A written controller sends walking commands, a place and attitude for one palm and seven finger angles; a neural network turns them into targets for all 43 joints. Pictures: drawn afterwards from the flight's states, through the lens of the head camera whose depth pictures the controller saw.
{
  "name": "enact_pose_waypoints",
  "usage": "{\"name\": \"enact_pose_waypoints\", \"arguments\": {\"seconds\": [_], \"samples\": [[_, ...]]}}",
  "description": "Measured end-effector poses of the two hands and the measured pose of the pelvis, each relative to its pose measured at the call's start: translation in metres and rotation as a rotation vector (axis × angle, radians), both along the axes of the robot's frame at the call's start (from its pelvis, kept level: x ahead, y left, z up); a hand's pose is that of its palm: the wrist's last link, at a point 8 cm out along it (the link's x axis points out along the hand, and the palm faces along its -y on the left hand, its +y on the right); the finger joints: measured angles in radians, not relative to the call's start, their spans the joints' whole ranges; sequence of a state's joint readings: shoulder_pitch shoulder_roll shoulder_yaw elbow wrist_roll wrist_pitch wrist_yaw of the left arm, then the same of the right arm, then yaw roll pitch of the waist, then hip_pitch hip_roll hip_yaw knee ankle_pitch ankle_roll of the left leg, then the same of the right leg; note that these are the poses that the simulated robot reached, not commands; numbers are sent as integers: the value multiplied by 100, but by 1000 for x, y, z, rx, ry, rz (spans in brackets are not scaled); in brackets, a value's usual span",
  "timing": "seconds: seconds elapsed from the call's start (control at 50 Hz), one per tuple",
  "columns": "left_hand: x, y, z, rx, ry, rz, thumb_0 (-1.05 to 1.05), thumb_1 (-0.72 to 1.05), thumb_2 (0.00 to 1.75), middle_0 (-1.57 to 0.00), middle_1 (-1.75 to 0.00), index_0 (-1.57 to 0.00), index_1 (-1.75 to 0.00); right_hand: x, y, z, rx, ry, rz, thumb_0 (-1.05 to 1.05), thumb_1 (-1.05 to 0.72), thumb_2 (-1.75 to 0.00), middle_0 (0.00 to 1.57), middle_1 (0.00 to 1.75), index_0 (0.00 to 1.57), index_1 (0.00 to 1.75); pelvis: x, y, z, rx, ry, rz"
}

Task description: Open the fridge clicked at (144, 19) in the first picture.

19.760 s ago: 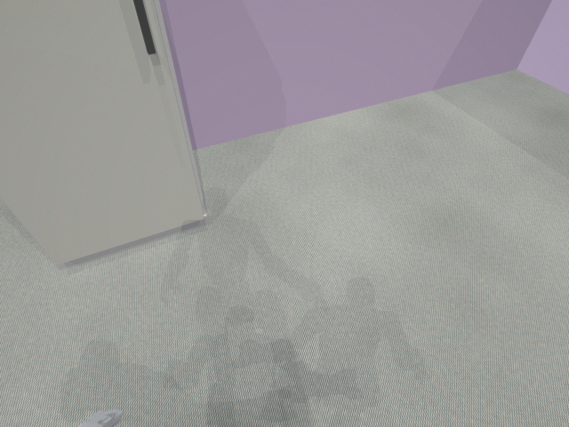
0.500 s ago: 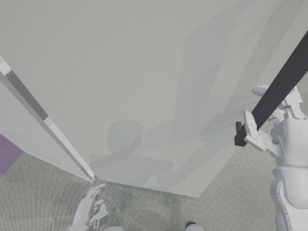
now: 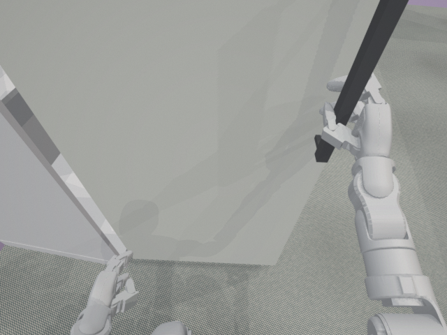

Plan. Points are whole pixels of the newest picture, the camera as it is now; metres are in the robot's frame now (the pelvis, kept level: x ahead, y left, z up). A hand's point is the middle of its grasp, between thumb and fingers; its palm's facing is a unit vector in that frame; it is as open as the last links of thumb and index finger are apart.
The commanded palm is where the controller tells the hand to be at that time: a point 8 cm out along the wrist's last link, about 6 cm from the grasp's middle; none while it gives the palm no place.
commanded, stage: stop walking and hold the door back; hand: right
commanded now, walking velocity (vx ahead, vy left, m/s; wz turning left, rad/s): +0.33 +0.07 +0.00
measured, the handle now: (356, 64) +0.44 -0.16 +0.27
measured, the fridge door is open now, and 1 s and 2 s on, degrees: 82 77 74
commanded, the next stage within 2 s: loosen the grip on the handle in 0.36 s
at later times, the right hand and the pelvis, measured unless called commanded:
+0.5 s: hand (327, 111) +0.43 -0.14 +0.19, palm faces +0.09 +0.98 -0.17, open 5.5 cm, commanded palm +0.40 -0.19 +0.17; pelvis -0.03 +0.00 +0.00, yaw +3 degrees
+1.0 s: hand (326, 118) +0.46 -0.16 +0.15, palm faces +0.14 +0.97 -0.19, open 13.6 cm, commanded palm +0.42 -0.20 +0.16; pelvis -0.03 -0.03 -0.01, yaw +3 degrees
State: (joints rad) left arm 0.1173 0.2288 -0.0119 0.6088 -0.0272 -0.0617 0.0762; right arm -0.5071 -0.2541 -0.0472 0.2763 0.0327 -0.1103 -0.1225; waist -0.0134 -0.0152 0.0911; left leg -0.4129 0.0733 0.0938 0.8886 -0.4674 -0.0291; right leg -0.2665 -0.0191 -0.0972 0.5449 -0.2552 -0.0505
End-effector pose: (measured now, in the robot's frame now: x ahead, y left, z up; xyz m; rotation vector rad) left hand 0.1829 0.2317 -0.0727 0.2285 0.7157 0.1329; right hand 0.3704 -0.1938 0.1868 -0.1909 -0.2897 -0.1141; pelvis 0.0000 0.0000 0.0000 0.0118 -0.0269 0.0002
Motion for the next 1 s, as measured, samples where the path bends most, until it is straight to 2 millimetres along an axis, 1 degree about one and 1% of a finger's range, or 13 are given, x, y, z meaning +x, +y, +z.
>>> {"name": "enact_pose_waypoints", "arguments": {"seconds": [0.06,0.12,0.18,0.24,0.34,0.42,0.48,0.52,0.62,0.72,0.84,0.92,1.0], "samples": [[-28,-14,-13,-48,66,-19,1,91,90,-20,-30,-20,-30,2,0,3,-12,51,-11,-2,-65,-83,46,140,34,140,-12,5,3,16,1,-7],[-58,-18,-30,-74,143,-30,1,90,90,-20,-30,-21,-30,4,1,5,-16,84,-30,-1,-66,-82,46,140,34,140,-21,13,0,11,-1,-2],[-85,-9,-50,-87,199,-20,1,90,90,-20,-30,-21,-30,7,2,6,-30,99,-60,-2,-65,-82,46,140,34,140,-28,24,-10,-6,-4,9],[-112,10,-62,-69,255,31,1,90,90,-20,-31,-21,-30,9,3,7,-33,125,-82,-4,-65,-82,46,140,35,140,-34,26,-10,1,-26,2],[-150,47,-52,3,305,127,1,90,90,-20,-30,-21,-30,17,3,9,-18,191,-76,-6,-66,-82,46,140,38,140,-35,21,1,-39,-44,8],[-169,69,-36,81,300,192,1,90,90,-20,-30,-21,-30,25,2,7,18,195,-47,-6,-67,-82,45,140,41,140,-34,13,4,-52,-46,14],[-175,76,-26,127,270,236,1,91,90,-20,-30,-20,-30,31,-1,6,29,169,-5,-5,-67,-81,45,140,42,140,-33,2,0,-38,-48,35],[-175,75,-21,149,224,240,1,91,90,-20,-30,-20,-30,41,-4,6,21,180,34,-5,-65,-81,46,140,43,140,-34,-5,-8,-14,-9,40],[-170,49,-5,123,152,227,1,91,90,-19,-30,-20,-30,42,-9,-3,92,179,33,-3,-52,-74,46,140,43,139,-37,-16,-7,-24,34,60],[-159,10,-17,39,119,160,1,91,90,-20,-30,-20,-30,40,-10,-5,-2,158,-30,-1,-19,-57,46,139,40,135,-38,-30,-8,-17,55,62],[-150,-30,-31,-45,143,101,1,90,90,-20,-30,-21,-30,42,-11,-21,28,193,-33,0,25,-35,42,136,40,134,-35,-35,-9,-16,72,67],[-146,-37,-35,-52,168,82,1,90,90,-20,-30,-21,-30,51,-15,-29,27,212,-41,0,41,-27,39,131,37,130,-31,-35,-10,-12,88,62],[-146,-30,-37,-35,197,86,1,90,90,-20,-30,-21,-30,59,-16,-31,5,186,-32,-1,49,-23,41,130,36,126,-26,-33,-11,-10,109,59]]}}
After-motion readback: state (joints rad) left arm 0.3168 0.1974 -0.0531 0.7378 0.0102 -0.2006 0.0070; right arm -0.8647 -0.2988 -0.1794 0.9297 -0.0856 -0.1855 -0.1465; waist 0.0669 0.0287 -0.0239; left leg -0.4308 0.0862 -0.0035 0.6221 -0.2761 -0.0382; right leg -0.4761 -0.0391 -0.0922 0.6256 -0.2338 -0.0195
